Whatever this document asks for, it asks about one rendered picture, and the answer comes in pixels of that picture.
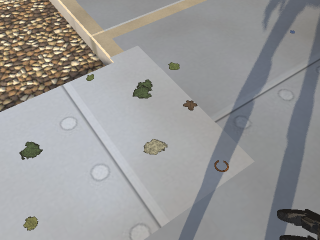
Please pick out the robot right hand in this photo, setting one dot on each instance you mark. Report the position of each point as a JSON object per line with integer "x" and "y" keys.
{"x": 308, "y": 219}

